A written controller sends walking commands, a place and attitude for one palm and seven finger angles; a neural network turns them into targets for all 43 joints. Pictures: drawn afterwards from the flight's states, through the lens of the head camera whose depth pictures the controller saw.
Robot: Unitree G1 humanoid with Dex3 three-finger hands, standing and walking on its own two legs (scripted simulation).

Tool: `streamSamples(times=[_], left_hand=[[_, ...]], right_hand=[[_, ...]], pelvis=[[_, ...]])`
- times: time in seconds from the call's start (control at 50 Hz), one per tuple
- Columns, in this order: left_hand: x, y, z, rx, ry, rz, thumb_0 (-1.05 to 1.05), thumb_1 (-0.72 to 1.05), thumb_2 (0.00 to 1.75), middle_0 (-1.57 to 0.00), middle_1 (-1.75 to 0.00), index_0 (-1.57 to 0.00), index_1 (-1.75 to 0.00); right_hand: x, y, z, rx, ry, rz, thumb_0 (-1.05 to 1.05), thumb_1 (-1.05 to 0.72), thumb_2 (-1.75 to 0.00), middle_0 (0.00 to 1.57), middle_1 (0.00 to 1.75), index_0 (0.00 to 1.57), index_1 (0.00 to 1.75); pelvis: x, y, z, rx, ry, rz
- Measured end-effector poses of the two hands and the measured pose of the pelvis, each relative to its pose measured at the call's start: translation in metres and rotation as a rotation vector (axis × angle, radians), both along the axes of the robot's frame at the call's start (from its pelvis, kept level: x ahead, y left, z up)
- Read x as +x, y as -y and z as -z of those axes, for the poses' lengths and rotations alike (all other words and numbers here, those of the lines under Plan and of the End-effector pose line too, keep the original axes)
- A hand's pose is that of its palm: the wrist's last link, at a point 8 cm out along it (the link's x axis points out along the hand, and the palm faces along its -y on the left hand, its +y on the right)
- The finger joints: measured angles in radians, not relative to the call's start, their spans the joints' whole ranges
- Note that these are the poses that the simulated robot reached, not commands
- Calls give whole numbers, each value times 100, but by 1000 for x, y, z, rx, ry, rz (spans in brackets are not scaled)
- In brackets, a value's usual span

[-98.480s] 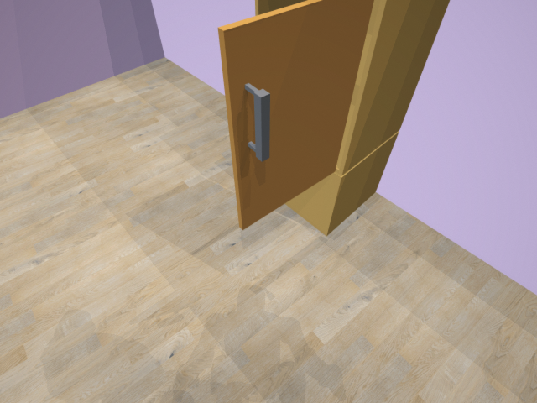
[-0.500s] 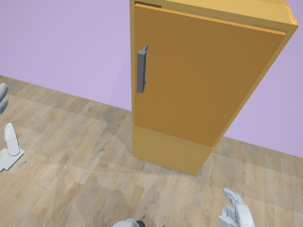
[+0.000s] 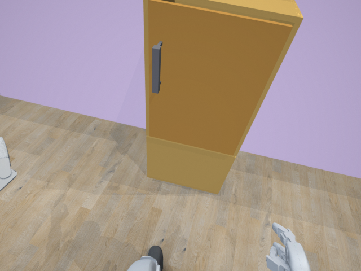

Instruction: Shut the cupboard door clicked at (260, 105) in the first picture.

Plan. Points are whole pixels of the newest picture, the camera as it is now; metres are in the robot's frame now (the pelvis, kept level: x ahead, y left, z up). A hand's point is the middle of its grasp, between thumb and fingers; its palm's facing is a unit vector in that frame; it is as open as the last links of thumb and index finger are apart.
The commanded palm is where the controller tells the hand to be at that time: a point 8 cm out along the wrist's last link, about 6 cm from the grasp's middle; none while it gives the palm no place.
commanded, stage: step back with the hand held close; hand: left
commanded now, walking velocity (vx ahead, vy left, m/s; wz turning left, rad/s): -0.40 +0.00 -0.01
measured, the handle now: (157, 67) +0.73 +0.10 +0.07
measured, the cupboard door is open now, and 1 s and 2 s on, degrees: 0 0 0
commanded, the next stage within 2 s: stop stepping back and stand still in 0.10 s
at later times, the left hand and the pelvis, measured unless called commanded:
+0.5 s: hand out of the picture +0.06 +0.28 +0.21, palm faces +0.34 -0.80 -0.50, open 7.4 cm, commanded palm +0.02 +0.32 +0.19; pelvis -0.14 +0.03 +0.02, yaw -4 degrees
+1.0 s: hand out of the picture +0.06 +0.30 +0.21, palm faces +0.40 -0.77 -0.50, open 7.4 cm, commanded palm +0.00 +0.34 +0.19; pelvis -0.16 +0.05 +0.01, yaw -3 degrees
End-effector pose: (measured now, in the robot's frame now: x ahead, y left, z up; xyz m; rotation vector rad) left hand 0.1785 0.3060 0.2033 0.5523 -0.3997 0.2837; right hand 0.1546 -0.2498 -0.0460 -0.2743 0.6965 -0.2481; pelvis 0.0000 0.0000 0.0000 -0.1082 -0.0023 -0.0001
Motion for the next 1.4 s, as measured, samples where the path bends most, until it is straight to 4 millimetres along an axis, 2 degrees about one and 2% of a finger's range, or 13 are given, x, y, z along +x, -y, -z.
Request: streamSamples(times=[0.12,0.26,0.38,0.48,0.56,0.7,0.8,0.92,1.0,1.06,1.14,1.24,1.4], left_hand=[[-58,-11,4,-52,19,-40,1,89,90,-22,-30,-21,-30],[-69,-34,16,-116,59,-49,1,89,90,-21,-30,-21,-30],[-112,-10,-13,-55,2,78,2,89,90,-21,-30,-20,-30],[-149,-9,-28,20,-36,30,1,89,90,-22,-30,-21,-30],[-171,-20,-16,24,-76,-74,1,89,90,-22,-30,-21,-30],[-182,-33,8,-170,-33,-175,1,89,90,-21,-30,-21,-30],[-167,-30,17,-196,0,-101,1,89,90,-21,-30,-20,-30],[-155,-38,-5,-32,2,-43,2,89,90,-21,-30,-21,-30],[-158,-34,-21,58,-7,-47,2,89,90,-21,-30,-21,-30],[-165,-33,-19,61,-65,-77,1,89,90,-21,-30,-21,-30],[-168,-42,2,-15,-155,-152,1,89,90,-21,-30,-21,-30],[-149,-56,25,-117,-156,-192,1,89,90,-21,-30,-21,-30],[-114,-45,5,-78,-83,-47,2,89,90,-21,-30,-21,-30]], right_hand=[[-53,-15,0,-21,-107,0,2,-90,-90,20,30,20,30],[-93,-48,11,-20,-106,-44,2,-90,-90,20,30,20,30],[-137,-71,-10,80,-24,-22,2,-90,-90,21,30,20,30],[-162,-64,-8,100,-20,-18,2,-90,-90,21,30,21,30],[-179,-44,15,84,-52,-25,1,-90,-90,21,30,21,30],[-213,-20,15,24,-107,43,2,-90,-90,20,30,20,30],[-210,-21,19,-37,-107,58,2,-90,-90,20,30,20,30],[-193,-52,15,34,-21,64,2,-90,-90,20,30,20,30],[-183,-73,22,123,2,10,2,-90,-90,20,30,20,30],[-178,-81,31,170,-25,-14,2,-90,-90,20,30,20,30],[-174,-82,39,175,-99,-20,2,-90,-90,20,30,20,30],[-160,-74,37,90,-128,-31,2,-90,-90,20,30,20,30],[-127,-75,2,63,10,4,2,-90,-90,20,30,20,30]], pelvis=[[-21,-14,-8,70,-26,61],[-86,-33,-3,63,-12,33],[-114,-34,-19,32,-13,75],[-133,-28,-24,65,-40,63],[-157,-29,-12,96,-39,92],[-159,-34,-17,126,11,64],[-155,-48,-5,100,22,25],[-160,-53,-4,123,34,48],[-160,-51,-5,123,29,49],[-153,-51,-7,102,17,39],[-140,-55,-12,107,-3,61],[-129,-63,-9,100,14,40],[-124,-70,-13,100,0,61]])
